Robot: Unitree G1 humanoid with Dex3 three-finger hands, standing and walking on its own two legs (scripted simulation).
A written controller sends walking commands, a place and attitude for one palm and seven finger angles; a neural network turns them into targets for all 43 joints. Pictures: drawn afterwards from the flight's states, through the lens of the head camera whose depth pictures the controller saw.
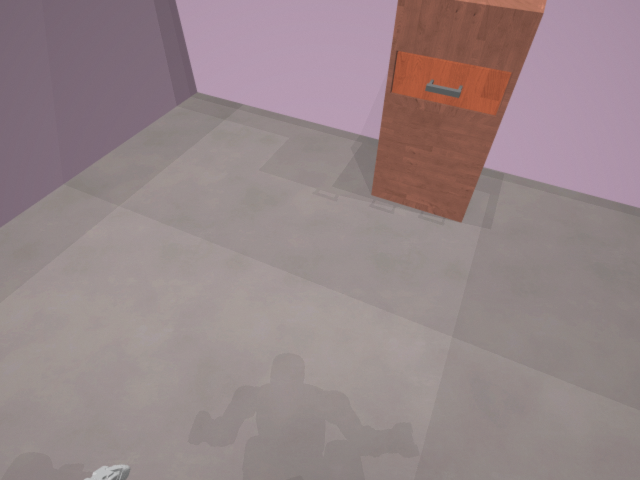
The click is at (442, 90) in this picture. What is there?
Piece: drawer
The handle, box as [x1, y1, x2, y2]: [425, 79, 462, 97]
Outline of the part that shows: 426,85 425,90 456,97 459,96 462,86 460,85 458,89 453,89 434,85 432,83 433,80 431,79 430,82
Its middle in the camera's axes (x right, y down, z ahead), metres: +0.43 -0.53 +1.36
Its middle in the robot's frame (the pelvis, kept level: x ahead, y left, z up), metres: +1.38 -0.36 -0.16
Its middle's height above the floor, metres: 0.61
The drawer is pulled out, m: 0.00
